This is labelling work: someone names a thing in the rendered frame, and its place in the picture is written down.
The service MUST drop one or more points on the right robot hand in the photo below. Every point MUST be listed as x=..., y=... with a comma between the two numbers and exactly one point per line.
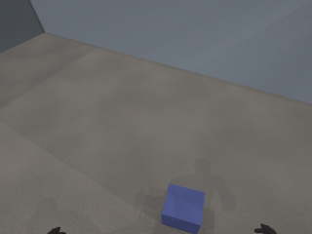
x=265, y=229

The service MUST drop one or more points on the carton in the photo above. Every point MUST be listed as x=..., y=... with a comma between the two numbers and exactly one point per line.
x=183, y=208

